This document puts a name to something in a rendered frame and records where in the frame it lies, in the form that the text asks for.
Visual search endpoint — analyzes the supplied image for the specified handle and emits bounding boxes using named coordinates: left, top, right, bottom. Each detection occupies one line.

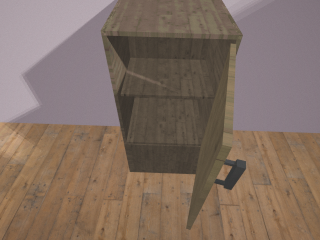
left=214, top=159, right=246, bottom=190

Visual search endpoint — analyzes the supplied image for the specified cupboard door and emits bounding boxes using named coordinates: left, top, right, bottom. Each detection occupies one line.
left=186, top=43, right=237, bottom=230

